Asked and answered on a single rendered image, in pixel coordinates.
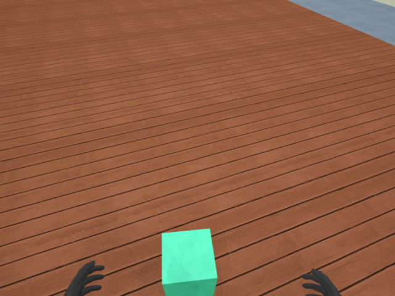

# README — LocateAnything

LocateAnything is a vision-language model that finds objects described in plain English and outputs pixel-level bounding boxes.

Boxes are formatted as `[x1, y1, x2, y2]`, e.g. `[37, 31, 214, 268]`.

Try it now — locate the left robot hand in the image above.
[64, 260, 105, 296]

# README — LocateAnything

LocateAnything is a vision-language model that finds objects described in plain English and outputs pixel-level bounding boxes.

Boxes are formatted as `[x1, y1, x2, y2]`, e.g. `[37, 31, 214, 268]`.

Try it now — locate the right robot hand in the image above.
[302, 268, 341, 296]

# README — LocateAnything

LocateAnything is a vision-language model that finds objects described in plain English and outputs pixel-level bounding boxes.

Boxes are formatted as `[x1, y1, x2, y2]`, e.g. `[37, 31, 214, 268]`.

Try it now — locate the carton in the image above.
[162, 229, 218, 296]

